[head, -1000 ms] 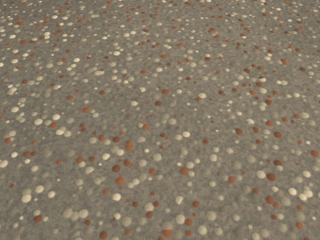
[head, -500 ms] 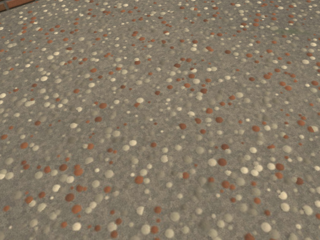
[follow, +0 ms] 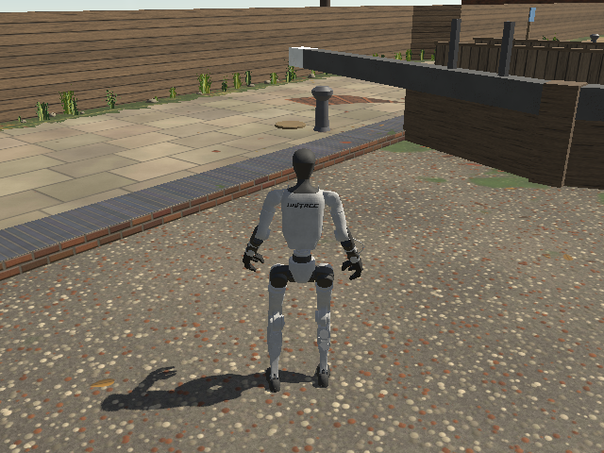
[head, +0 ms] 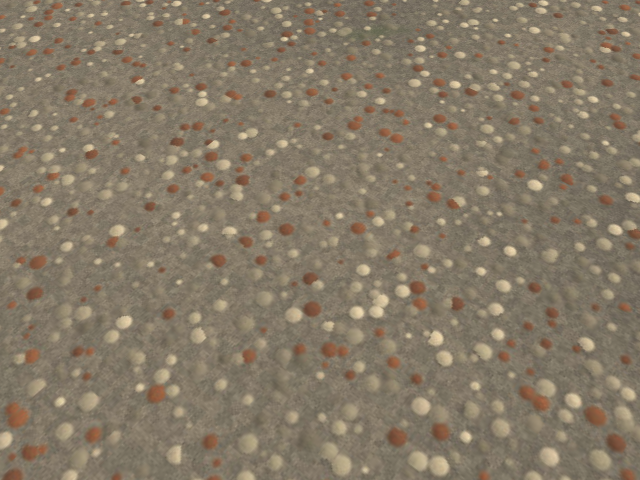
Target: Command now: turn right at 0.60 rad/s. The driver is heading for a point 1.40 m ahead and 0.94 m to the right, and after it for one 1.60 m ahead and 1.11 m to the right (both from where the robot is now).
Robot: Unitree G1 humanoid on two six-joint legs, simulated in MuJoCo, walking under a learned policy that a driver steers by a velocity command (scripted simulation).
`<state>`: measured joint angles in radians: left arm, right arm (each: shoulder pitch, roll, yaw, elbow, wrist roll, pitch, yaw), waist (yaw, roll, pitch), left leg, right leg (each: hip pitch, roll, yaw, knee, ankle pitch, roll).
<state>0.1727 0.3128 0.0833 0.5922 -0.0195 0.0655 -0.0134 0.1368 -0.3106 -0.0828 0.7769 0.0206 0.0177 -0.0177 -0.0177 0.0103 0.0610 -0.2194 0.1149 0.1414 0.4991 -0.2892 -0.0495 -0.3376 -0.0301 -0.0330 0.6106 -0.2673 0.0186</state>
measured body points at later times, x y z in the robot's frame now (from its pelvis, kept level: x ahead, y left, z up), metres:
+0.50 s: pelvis +0.02 -0.01 +0.00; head +0.05 -0.01 +0.44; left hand +0.27 +0.22 -0.08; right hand +0.10 -0.33 -0.09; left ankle +0.07 +0.11 -0.74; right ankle +0.01 -0.12 -0.73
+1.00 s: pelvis +0.04 -0.07 +0.00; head +0.04 -0.11 +0.45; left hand +0.30 +0.09 -0.08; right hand -0.02 -0.39 -0.11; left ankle +0.08 +0.09 -0.67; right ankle -0.04 -0.13 -0.73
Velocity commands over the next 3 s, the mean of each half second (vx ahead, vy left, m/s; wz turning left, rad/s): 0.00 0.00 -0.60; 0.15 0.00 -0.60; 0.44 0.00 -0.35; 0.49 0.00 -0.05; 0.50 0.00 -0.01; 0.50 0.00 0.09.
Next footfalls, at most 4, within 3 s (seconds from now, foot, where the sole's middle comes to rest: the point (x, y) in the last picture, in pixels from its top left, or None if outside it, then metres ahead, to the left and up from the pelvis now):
0.02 right None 0.05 -0.12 -0.77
0.48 left None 0.10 0.09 -0.77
0.90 right None -0.01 -0.15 -0.77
1.38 left None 0.40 -0.23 -0.77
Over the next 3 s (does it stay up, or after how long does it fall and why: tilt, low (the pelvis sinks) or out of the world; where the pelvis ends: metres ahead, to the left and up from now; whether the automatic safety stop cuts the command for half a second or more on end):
stays up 0.84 -0.84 -0.01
